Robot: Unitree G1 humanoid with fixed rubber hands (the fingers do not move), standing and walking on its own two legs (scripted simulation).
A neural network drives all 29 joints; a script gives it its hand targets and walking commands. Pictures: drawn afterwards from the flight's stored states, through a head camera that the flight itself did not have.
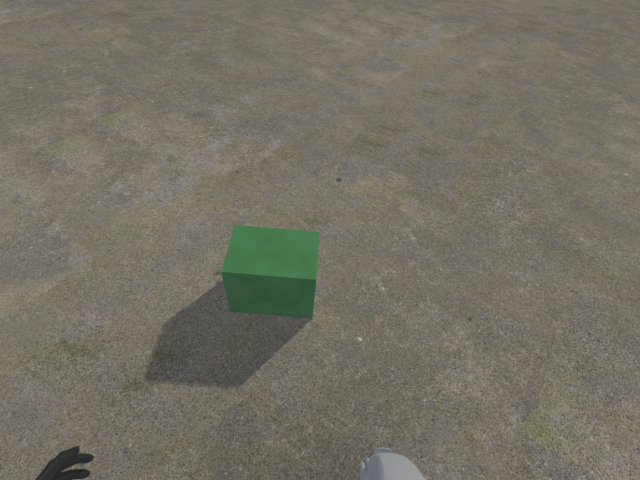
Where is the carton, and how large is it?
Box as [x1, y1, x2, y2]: [221, 225, 319, 318]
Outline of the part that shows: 234,225 221,271 230,311 311,318 315,286 319,232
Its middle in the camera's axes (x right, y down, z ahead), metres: -0.16 +0.10 +1.36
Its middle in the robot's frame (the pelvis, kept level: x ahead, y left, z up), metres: +0.87 +0.12 -0.64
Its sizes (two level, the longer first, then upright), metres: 0.297 0.202 0.243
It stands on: the floor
